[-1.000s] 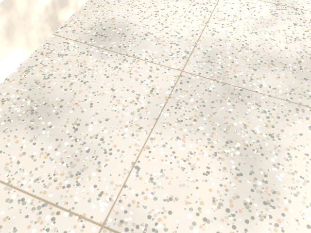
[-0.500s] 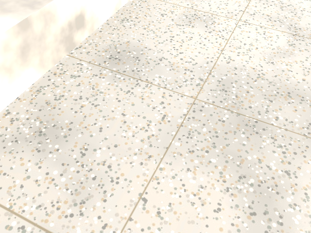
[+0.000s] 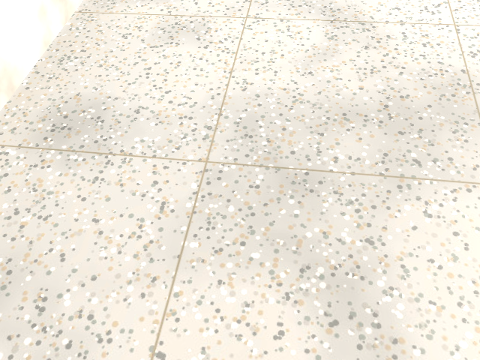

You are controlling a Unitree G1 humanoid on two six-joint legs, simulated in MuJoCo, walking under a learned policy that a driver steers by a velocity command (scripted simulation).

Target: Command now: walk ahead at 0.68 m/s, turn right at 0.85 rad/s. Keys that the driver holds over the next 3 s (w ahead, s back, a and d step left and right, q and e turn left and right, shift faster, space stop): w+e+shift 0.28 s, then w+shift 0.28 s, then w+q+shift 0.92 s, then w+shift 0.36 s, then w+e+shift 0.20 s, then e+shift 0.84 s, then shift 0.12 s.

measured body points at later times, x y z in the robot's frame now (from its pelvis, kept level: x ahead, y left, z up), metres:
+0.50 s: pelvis +0.36 -0.04 +0.01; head +0.38 -0.04 +0.46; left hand +0.60 +0.16 -0.09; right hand +0.30 -0.33 -0.11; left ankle +0.41 +0.07 -0.72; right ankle +0.26 -0.11 -0.63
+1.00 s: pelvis +0.75 -0.25 +0.02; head +0.76 -0.26 +0.46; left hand +0.82 +0.03 -0.10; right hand +0.81 -0.55 -0.10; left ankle +0.82 -0.14 -0.62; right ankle +0.66 -0.33 -0.72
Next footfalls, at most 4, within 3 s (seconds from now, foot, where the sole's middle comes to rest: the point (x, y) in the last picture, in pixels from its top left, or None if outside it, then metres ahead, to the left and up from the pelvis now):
0.32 left None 0.45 0.05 -0.76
0.76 right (388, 289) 0.70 -0.34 -0.76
1.22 left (345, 175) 1.14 -0.27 -0.76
1.66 right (345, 92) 1.61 -0.33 -0.76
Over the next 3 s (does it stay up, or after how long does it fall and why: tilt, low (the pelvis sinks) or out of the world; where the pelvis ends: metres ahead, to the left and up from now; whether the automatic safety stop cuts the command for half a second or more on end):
stays up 2.14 0.00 0.01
